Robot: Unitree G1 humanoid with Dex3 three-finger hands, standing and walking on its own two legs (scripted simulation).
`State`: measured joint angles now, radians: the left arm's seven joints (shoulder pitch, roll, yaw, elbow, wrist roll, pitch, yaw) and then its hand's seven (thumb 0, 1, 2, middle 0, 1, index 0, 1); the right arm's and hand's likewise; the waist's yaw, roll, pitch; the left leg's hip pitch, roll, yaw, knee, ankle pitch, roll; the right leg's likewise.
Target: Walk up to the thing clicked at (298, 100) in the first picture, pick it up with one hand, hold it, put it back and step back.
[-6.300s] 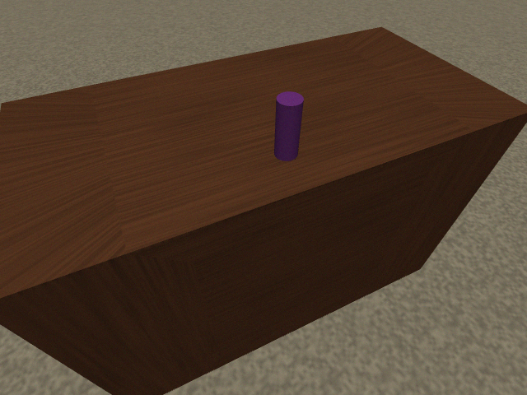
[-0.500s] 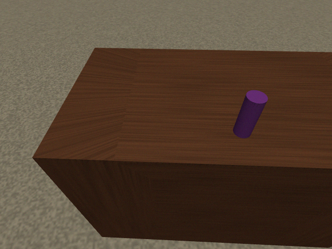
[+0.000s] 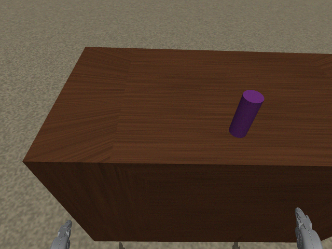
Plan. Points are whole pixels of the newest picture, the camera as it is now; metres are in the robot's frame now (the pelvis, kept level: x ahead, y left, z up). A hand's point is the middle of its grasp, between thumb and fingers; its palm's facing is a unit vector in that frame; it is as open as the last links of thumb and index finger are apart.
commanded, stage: rise first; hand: right
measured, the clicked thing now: (244, 115) +0.46 -0.20 +0.09
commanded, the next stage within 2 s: go down in 1.50 s
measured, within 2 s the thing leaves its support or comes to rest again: neither
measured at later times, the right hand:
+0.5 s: hand (309, 221) +0.18 -0.25 +0.08, palm faces +0.33 +0.85 -0.41, open 17.7 cm
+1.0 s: hand out of the picture +0.17 -0.25 +0.15, palm faces +0.36 +0.82 -0.44, open 17.6 cm
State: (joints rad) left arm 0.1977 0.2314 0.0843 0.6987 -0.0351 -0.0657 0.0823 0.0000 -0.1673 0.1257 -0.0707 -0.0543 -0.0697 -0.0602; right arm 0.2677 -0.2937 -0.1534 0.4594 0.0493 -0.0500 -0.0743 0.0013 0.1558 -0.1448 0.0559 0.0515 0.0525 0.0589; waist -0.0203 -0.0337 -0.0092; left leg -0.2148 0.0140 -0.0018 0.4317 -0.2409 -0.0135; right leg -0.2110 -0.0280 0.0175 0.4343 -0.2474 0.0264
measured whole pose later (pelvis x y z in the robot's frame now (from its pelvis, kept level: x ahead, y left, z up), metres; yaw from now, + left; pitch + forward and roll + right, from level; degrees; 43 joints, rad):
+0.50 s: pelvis +0.00 +0.01 +0.00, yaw -1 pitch -2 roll +0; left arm 0.26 0.24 0.14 0.58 -0.02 -0.08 0.07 -0.01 -0.54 0.04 -0.07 -0.04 -0.06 -0.06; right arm 0.47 -0.31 -0.27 -0.13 0.05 -0.17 -0.03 -0.01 0.59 -0.03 0.04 0.05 0.05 0.06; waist -0.04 -0.06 0.03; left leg -0.14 0.02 0.02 0.44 -0.26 -0.01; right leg -0.13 -0.02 0.03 0.41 -0.24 0.03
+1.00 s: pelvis -0.02 +0.00 +0.00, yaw -1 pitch -4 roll +0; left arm 0.27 0.22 0.18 0.59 -0.03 -0.11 0.04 -0.01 -0.55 0.04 -0.06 -0.04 -0.05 -0.05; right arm 0.47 -0.33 -0.34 -0.31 0.05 -0.29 0.00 -0.01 0.57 -0.03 0.05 0.05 0.05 0.06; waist -0.05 -0.06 0.04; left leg -0.13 0.03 0.02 0.44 -0.24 -0.01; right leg -0.12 -0.02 0.04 0.42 -0.23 0.03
